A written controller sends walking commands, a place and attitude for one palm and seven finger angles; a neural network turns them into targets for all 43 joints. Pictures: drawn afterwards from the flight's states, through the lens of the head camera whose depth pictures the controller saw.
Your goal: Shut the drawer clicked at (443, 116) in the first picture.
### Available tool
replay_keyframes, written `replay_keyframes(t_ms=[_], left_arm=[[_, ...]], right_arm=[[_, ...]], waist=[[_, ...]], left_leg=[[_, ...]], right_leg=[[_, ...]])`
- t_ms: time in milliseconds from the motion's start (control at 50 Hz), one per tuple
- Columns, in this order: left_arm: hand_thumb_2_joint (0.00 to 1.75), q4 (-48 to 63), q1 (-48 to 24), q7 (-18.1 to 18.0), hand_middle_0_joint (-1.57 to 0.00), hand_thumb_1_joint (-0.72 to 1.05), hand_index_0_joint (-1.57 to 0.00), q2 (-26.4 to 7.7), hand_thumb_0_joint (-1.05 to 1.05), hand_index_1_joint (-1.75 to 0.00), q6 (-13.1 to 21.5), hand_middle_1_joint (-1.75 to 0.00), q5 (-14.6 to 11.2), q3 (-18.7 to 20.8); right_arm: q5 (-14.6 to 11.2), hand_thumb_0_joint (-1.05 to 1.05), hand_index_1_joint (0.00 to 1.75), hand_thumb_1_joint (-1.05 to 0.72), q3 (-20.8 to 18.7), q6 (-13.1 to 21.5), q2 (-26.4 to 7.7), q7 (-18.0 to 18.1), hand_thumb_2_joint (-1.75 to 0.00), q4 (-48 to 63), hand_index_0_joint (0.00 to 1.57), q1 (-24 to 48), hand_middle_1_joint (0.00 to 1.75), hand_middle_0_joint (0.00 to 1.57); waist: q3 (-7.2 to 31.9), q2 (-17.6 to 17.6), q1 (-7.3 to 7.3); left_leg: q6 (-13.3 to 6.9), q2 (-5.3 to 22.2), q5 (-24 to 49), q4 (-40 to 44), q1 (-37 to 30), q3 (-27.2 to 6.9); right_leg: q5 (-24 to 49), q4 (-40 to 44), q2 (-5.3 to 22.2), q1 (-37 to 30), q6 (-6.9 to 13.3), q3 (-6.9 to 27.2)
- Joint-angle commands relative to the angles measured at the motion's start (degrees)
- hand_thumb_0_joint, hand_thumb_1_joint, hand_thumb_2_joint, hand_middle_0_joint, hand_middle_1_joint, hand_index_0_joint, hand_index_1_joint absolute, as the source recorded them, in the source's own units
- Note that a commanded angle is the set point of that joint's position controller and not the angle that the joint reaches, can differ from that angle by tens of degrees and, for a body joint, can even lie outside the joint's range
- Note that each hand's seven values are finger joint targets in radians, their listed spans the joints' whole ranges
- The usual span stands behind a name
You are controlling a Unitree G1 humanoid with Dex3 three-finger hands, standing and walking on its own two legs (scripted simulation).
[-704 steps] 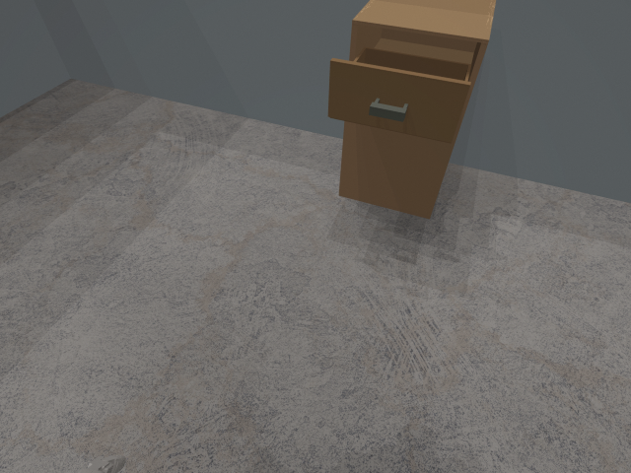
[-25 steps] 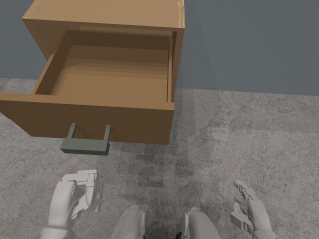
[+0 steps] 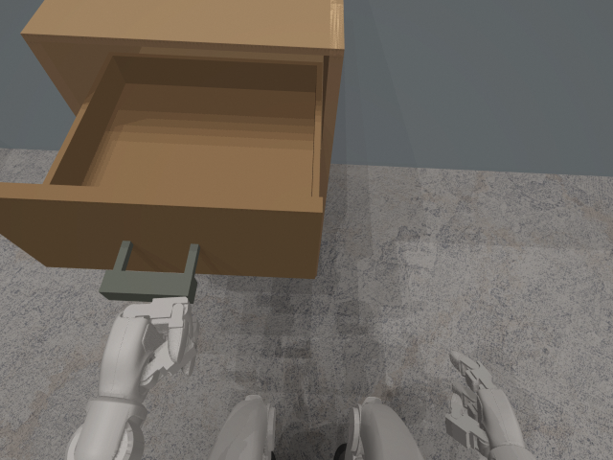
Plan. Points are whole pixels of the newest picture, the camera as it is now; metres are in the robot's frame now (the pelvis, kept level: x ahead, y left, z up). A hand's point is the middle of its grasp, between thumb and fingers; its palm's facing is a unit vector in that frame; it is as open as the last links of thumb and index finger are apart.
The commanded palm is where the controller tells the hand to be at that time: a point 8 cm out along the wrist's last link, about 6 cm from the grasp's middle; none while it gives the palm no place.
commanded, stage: push the drawer shut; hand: left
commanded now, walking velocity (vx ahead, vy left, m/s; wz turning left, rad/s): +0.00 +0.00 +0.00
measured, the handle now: (155, 268) +0.34 +0.20 +0.04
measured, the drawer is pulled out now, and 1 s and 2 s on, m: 0.26 0.16 0.03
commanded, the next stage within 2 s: none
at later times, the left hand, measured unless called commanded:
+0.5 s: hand (191, 314) +0.28 +0.15 +0.03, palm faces -0.06 -1.00 -0.06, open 3.1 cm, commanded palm +0.28 +0.20 +0.04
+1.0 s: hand (200, 259) +0.35 +0.15 +0.03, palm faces -0.06 -1.00 -0.04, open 3.1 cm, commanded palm +0.34 +0.21 +0.04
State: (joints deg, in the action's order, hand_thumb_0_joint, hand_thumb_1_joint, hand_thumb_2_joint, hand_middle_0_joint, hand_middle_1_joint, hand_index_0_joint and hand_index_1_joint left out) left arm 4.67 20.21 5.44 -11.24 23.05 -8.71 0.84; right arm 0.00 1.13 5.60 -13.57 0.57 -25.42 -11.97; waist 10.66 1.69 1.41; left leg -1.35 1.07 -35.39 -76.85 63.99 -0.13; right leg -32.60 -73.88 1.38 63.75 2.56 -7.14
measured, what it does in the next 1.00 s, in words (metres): stands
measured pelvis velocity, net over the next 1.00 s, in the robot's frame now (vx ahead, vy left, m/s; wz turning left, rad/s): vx -0.02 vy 0.01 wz -0.01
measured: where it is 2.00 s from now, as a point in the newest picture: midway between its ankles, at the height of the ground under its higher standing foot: outside the picture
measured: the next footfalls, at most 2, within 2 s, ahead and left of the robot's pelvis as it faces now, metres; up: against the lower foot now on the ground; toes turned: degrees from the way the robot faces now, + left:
none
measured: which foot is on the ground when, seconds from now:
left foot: down 0.00-1.00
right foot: down 0.00-1.00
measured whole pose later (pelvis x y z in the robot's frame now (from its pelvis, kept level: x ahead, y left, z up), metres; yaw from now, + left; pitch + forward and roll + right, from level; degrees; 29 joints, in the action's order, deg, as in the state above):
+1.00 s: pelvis -0.02 +0.01 +0.01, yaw +0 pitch +22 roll -2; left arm -26.3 -13.2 6.4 -13.2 24.7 -8.9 6.2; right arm -0.2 1.6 4.0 -15.0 0.4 -33.0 -13.0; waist 8.7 1.2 3.3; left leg -2.3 0.6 -32.1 -73.2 63.4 1.1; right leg -29.0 -70.3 1.6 63.5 1.6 -5.8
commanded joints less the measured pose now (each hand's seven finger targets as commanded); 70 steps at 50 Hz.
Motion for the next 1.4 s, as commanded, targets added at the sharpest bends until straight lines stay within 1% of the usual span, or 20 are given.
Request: replay_keyframes(t_ms=[0,60,100,160,260,380,440,540,600,700,760,800,820,880,980,1040,1120,1180,1320,1380], left_arm=[[0.9,9.8,-3.3,-0.5,-1.4,0.9,-1.4,-4.6,0.0,-1.6,3.6,-1.6,-0.8,3.6],[0.9,9.4,-5.1,0.3,-1.4,0.9,-1.4,-4.6,0.0,-1.6,4.0,-1.6,-1.6,3.9],[0.9,8.3,-7.3,0.4,-1.4,0.9,-1.4,-6.3,0.0,-1.6,4.5,-1.6,-1.8,5.4],[0.9,6.4,-12.2,0.9,-1.4,0.9,-1.4,-5.3,0.0,-1.6,5.3,-1.6,-2.0,4.4],[0.9,3.8,-18.1,1.7,-1.4,0.9,-1.4,-7.6,0.0,-1.6,6.2,-1.6,-2.6,6.9],[0.9,1.4,-24.3,2.4,-1.4,0.9,-1.4,-6.7,0.0,-1.6,4.9,-1.6,-3.2,5.7],[0.9,-2.6,-28.5,2.2,-1.4,0.9,-1.4,-7.8,0.0,-1.6,4.1,-1.6,-3.3,7.0],[0.9,-5.9,-33.0,1.8,-1.4,0.9,-1.4,-7.9,0.0,-1.6,3.9,-1.6,-3.1,7.5],[0.9,-9.5,-38.0,1.3,-1.4,0.9,-1.4,-9.5,0.0,-1.6,4.0,-1.6,-2.9,8.7],[0.9,-13.5,-41.1,1.2,-1.4,0.9,-1.4,-10.1,0.0,-1.6,4.4,-1.6,-2.7,10.0],[0.9,-13.8,-43.9,1.0,-1.4,0.9,-1.4,-9.2,0.0,-1.6,4.7,-1.6,-2.3,9.0],[0.9,-14.4,-45.4,0.7,-1.4,0.9,-1.4,-8.9,0.0,-1.6,4.7,-1.6,-2.1,8.4],[0.9,-15.9,-44.6,0.6,-1.4,0.9,-1.4,-9.1,0.0,-1.6,4.6,-1.6,-1.8,9.1],[0.9,-17.1,-48.9,-0.1,-1.4,0.9,-1.4,-8.5,0.0,-1.6,5.0,-1.6,-1.5,8.4],[0.9,-21.0,-51.4,-0.6,-1.4,0.9,-1.4,-9.9,0.0,-1.6,5.7,-1.6,-1.0,10.4],[0.9,-21.8,-52.1,-0.5,-1.4,0.9,-1.4,-10.6,0.0,-1.6,6.2,-1.6,-0.8,11.2],[0.9,-24.2,-54.6,-0.2,-1.4,0.9,-1.4,-11.6,0.0,-1.6,6.5,-1.6,-0.7,12.2],[0.9,-25.5,-58.6,-0.3,-1.4,0.9,-1.4,-10.9,0.0,-1.6,6.8,-1.6,-0.8,11.7],[0.9,-27.7,-61.1,-0.2,-1.4,0.9,-1.4,-13.0,0.0,-1.6,7.6,-1.6,-0.3,13.7],[0.9,-30.4,-65.2,-0.1,-1.4,0.9,-1.4,-11.8,0.0,-1.6,7.7,-1.6,-0.3,12.5]], right_arm=[[-0.4,0.0,0.3,-0.9,-3.2,2.9,-7.4,0.4,-0.9,7.9,0.2,0.7,0.3,0.2],[-0.5,0.0,0.3,-0.9,-3.2,3.0,-7.5,0.3,-0.9,7.4,0.2,0.3,0.3,0.2],[-0.4,0.0,0.3,-0.9,-3.2,3.1,-7.7,0.5,-0.9,6.5,0.2,0.2,0.3,0.2],[-0.4,0.0,0.3,-0.9,-3.1,3.3,-7.9,0.6,-0.9,5.5,0.2,0.2,0.3,0.2],[-0.4,0.0,0.3,-0.9,-3.2,3.7,-8.4,0.8,-0.9,3.8,0.2,0.6,0.3,0.2],[-0.6,0.0,0.3,-0.9,-3.0,3.7,-8.6,0.8,-0.9,3.0,0.2,1.0,0.3,0.2],[-0.9,0.0,0.3,-0.9,-2.8,3.3,-8.8,1.0,-0.9,2.2,0.2,1.1,0.3,0.2],[-0.9,0.0,0.3,-0.9,-2.7,3.2,-8.8,1.0,-0.9,1.8,0.2,1.0,0.3,0.2],[-0.9,0.0,0.3,-0.9,-2.4,2.9,-9.0,1.1,-0.9,1.0,0.2,1.0,0.3,0.2],[-0.9,0.0,0.3,-0.9,-2.4,2.4,-9.3,1.0,-0.9,0.6,0.2,0.3,0.3,0.2],[-0.8,0.0,0.3,-0.9,-2.6,2.1,-9.3,0.7,-0.9,0.3,0.2,-0.2,0.3,0.2],[-0.6,0.0,0.3,-0.9,-2.7,1.8,-9.6,0.6,-0.9,0.1,0.2,-0.9,0.3,0.2],[-0.7,0.0,0.3,-0.9,-2.8,1.5,-9.7,0.5,-0.9,0.0,0.2,-1.2,0.3,0.2],[-0.6,0.0,0.3,-0.9,-2.7,1.0,-9.7,0.3,-0.9,-0.6,0.2,-1.5,0.3,0.2],[-0.5,0.0,0.3,-0.9,-2.9,0.1,-9.8,0.3,-0.9,-1.3,0.2,-2.7,0.3,0.2],[-0.3,0.0,0.3,-0.9,-3.0,-0.4,-9.7,0.2,-0.9,-1.6,0.2,-3.1,0.3,0.2],[-0.3,0.0,0.3,-0.9,-3.0,-1.1,-9.8,0.1,-0.9,-2.1,0.2,-3.8,0.3,0.2],[-0.3,0.0,0.3,-0.9,-3.1,-1.4,-9.8,0.2,-0.9,-2.8,0.2,-4.3,0.3,0.2],[0.0,0.0,0.3,-0.9,-3.3,-2.1,-9.9,-0.1,-0.9,-3.5,0.2,-5.9,0.3,0.2],[-0.1,0.0,0.3,-0.9,-3.1,-2.3,-9.6,-0.1,-0.9,-4.2,0.2,-5.9,0.3,0.2]], waist=[[16.6,-0.4,0.95],[18.0,-0.1,0.89],[17.5,-0.6,1.39],[16.2,-0.5,2.46],[17.4,0.7,2.09],[19.5,1.3,2.33],[17.5,-0.8,2.8],[18.6,-0.1,2.32],[16.5,-0.8,3.01],[17.4,0.0,2.47],[19.6,2.7,2.33],[20.4,1.4,2.95],[20.5,0.9,2.57],[19.4,1.6,3.21],[20.5,-0.5,3.41],[22.3,1.7,2.89],[22.3,2.6,3.28],[21.9,1.8,4.39],[26.0,2.5,4.03],[23.3,1.6,5.59]], left_leg=[[-0.2,-1.3,18.1,10.5,-8.8,-2.2],[-0.2,-1.4,19.1,10.8,-9.5,-2.0],[-0.3,-1.2,19.1,10.3,-8.9,-2.1],[-0.4,-1.3,17.1,9.8,-7.9,-1.8],[-0.4,-1.3,16.5,9.9,-8.0,-1.9],[-0.5,-1.4,16.0,10.8,-9.8,-2.0],[-0.6,-1.3,13.4,11.1,-7.8,-2.0],[-0.5,-1.4,13.0,12.1,-8.8,-2.0],[-0.6,-1.4,10.5,12.2,-7.0,-2.0],[-0.4,-1.3,11.3,13.6,-8.8,-2.3],[-0.1,-1.3,13.1,14.1,-11.6,-2.4],[-0.1,-1.1,14.8,14.4,-12.7,-3.1],[0.0,-1.0,15.4,14.7,-13.4,-3.2],[0.2,-1.1,14.1,15.1,-13.1,-3.3],[0.1,-1.0,16.5,14.7,-12.7,-3.0],[0.5,-0.9,19.8,14.7,-14.8,-3.0],[0.8,-0.7,21.3,14.6,-15.6,-3.1],[0.7,-0.6,21.0,14.4,-15.6,-3.2],[0.8,-0.5,25.4,13.9,-17.1,-3.0],[0.5,-0.7,22.3,13.5,-14.8,-2.5]], right_leg=[[15.3,10.7,-1.3,-15.8,-0.8,5.2],[17.1,11.1,-1.2,-17.4,-0.9,5.5],[17.1,11.1,-1.3,-17.1,-1.0,5.7],[15.1,11.6,-1.2,-16.0,-1.2,6.1],[13.6,11.7,-1.1,-16.0,-1.0,6.5],[12.7,12.5,-0.8,-16.2,-1.2,6.4],[9.3,13.7,-0.9,-16.3,-1.3,7.1],[8.6,14.0,-0.8,-16.4,-1.3,6.8],[5.5,14.7,-0.8,-15.6,-1.3,7.4],[6.8,14.2,-1.1,-15.3,-1.1,6.6],[9.1,13.5,-0.9,-14.6,-1.0,6.0],[10.8,13.0,-1.2,-14.4,-1.0,5.4],[11.1,12.9,-1.3,-14.1,-1.0,5.2],[10.3,13.2,-1.1,-13.5,-1.0,5.2],[12.8,13.0,-1.2,-15.0,-1.1,5.4],[15.6,12.2,-1.3,-15.0,-0.9,5.2],[16.8,11.8,-1.4,-14.0,-0.9,5.1],[16.7,12.2,-1.4,-13.7,-1.1,5.1],[20.8,11.4,-1.5,-15.5,-1.1,5.3],[19.2,12.4,-1.6,-15.1,-1.3,5.7]])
